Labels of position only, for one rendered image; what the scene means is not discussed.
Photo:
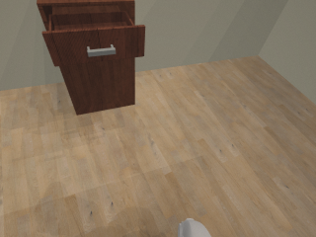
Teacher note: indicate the right robot thigh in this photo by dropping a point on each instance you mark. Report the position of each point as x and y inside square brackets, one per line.
[192, 228]

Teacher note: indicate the cabinet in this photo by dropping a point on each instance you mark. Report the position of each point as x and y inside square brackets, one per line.
[95, 86]

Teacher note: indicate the drawer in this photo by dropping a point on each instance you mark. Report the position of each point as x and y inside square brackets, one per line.
[69, 35]

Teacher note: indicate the handle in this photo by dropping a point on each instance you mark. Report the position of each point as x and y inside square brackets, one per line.
[101, 51]

